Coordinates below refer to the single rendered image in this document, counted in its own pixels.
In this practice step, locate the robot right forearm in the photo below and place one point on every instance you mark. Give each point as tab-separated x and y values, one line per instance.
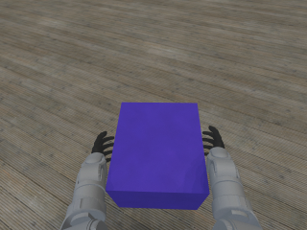
229	199

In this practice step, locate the robot right hand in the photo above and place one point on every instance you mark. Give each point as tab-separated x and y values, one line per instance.
216	141

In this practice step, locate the carton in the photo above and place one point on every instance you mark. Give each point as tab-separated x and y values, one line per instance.
157	160

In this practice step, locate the right robot upper arm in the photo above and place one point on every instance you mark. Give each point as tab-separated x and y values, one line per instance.
233	224

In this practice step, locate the robot left hand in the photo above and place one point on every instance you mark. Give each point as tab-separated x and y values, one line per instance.
100	147

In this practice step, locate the robot left forearm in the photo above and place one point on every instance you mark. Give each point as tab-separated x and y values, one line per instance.
89	193

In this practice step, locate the left robot upper arm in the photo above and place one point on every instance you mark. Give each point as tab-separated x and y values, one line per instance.
93	224

